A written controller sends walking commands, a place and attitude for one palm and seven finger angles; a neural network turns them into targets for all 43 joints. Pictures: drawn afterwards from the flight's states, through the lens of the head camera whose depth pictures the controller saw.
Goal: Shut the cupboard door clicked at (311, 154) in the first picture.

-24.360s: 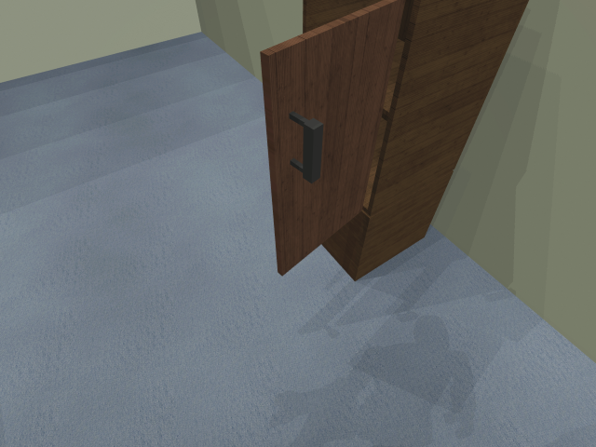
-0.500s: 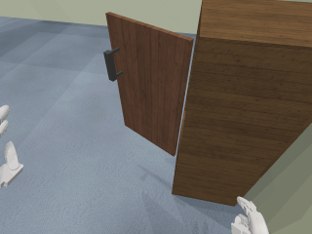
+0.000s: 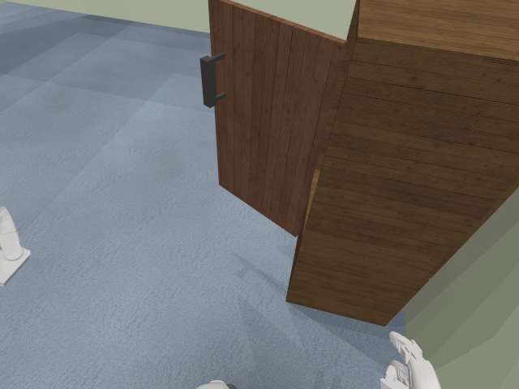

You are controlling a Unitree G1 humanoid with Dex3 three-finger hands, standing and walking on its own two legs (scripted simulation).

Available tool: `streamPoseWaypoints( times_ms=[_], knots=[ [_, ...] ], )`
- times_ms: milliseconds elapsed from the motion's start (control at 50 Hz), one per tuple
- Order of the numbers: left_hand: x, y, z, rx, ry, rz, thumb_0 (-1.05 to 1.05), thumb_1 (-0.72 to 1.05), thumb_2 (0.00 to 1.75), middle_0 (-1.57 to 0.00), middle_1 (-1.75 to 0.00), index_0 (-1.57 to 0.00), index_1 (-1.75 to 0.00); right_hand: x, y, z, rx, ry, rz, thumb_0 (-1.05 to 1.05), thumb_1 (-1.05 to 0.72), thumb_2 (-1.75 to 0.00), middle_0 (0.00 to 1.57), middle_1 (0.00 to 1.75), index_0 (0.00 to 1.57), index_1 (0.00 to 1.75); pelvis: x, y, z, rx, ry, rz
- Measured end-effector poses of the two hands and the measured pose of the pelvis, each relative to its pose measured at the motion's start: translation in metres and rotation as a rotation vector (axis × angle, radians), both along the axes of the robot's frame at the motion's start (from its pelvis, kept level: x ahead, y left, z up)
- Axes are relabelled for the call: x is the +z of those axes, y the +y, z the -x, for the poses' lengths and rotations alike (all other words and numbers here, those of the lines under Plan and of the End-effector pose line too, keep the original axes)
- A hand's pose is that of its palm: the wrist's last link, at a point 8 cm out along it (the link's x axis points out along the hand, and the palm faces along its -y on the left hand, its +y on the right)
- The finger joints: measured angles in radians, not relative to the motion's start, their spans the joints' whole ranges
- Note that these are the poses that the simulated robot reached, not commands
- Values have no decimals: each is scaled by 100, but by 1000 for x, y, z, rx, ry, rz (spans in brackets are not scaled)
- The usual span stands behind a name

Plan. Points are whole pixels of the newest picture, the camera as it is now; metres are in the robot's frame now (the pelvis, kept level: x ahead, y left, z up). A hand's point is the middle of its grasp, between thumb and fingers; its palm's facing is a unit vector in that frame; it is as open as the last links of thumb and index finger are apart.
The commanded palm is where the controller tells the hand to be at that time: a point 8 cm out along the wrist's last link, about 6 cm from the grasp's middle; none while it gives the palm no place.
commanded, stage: step back with the hand held close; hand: left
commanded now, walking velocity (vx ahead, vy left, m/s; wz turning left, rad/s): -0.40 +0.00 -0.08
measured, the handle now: (215, 79) +0.78 +0.14 +0.09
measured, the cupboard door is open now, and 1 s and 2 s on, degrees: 64 64 64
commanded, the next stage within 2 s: stop stepping back and stand still in 0.28 s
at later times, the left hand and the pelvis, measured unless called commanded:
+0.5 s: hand out of the picture +0.12 +0.27 +0.18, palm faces +0.32 -0.85 -0.42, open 7.4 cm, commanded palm +0.07 +0.31 +0.19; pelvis -0.10 +0.03 +0.00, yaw -6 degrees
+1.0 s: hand out of the picture +0.08 +0.31 +0.17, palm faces +0.39 -0.84 -0.37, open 7.4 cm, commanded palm +0.03 +0.35 +0.19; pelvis -0.14 +0.07 +0.00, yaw -6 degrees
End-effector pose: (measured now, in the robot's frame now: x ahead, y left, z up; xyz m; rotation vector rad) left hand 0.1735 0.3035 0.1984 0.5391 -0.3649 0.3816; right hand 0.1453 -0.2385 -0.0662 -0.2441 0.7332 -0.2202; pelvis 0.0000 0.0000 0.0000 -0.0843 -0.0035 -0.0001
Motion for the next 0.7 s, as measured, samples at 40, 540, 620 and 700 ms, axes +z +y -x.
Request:
streamPoseWaypoints(
  times_ms=[40, 540, 620, 700],
  knots=[
    [3, 0, 10, -6, 0, -30, 2, 89, 90, -21, -30, -21, -30, 0, 2, 3, 13, -9, -12, 1, -90, -90, 20, 30, 20, 30, -2, -2, 6, -2, 22, -13],
    [-8, 9, 97, -112, 52, 54, 2, 89, 90, -21, -30, -21, -30, 4, 24, 120, -45, 26, 7, 1, -90, -90, 20, 30, 21, 31, 3, 32, 98, -113, 15, -30],
    [-15, 28, 97, -66, 27, 100, 1, 89, 90, -21, -30, -22, -30, -3, 25, 149, -105, 60, 33, 1, -90, -90, 20, 30, 21, 30, 1, 44, 103, -87, -11, -24],
    [-14, 42, 97, -22, 59, 122, 2, 89, 90, -21, -30, -21, -30, 3, 36, 172, -133, 58, 8, 2, -91, -90, 20, 30, 20, 30, 11, 48, 114, -92, -16, -35]
  ],
)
